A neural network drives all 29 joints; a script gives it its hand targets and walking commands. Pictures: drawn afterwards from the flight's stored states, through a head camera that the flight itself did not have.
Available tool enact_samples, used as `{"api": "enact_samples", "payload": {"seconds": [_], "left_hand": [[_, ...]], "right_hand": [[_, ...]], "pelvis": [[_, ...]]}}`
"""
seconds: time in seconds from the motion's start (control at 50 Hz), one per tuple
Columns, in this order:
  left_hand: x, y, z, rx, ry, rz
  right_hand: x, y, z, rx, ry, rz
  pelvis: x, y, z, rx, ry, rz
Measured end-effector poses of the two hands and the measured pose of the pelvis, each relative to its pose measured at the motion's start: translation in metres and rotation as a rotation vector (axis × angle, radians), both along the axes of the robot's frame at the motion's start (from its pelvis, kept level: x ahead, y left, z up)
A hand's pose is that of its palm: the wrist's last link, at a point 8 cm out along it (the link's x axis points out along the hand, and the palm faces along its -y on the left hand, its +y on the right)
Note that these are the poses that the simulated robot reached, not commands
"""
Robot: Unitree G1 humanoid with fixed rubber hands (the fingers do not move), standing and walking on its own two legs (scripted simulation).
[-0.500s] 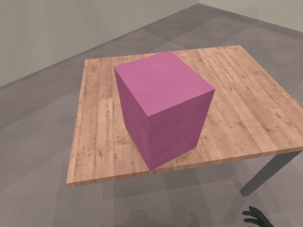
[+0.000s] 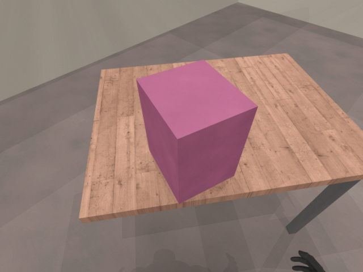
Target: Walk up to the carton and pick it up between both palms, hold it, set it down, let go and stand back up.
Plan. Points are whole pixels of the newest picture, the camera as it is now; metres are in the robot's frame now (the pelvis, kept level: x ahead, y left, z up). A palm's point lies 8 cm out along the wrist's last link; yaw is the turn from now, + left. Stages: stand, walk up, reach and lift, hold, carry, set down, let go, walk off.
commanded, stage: stand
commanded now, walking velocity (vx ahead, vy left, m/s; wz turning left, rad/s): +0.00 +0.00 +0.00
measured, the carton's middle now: (191, 133) +0.43 -0.01 +0.05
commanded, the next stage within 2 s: none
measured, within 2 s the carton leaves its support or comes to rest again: neither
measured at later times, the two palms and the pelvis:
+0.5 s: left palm out of the picture +0.07 +0.28 -0.13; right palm out of the picture +0.11 -0.28 -0.09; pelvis +0.01 +0.00 +0.00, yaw +0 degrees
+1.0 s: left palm out of the picture +0.06 +0.27 -0.12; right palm out of the picture +0.11 -0.28 -0.09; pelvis +0.00 +0.00 +0.00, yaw +0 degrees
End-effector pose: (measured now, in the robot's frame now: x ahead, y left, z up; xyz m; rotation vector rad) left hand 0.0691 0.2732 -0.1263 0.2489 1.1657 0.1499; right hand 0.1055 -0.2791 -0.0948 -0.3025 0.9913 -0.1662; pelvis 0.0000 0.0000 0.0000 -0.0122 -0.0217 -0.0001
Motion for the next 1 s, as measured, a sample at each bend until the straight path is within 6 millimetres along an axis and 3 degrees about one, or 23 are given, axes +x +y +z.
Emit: {"api": "enact_samples", "payload": {"seconds": [0.34, 1.0], "left_hand": [[0.006, 0.0, -0.001, -0.006, 0.002, 0.001], [-0.006, 0.0, 0.004, 0.004, 0.017, 0.009]], "right_hand": [[0.01, 0.001, 0.004, -0.009, -0.01, 0.006], [0.0, -0.001, 0.001, 0.004, -0.008, 0.004]], "pelvis": [[0.006, 0.001, 0.001, -0.001, 0.012, 0.0], [-0.001, -0.002, 0.003, 0.002, 0.013, 0.0]]}}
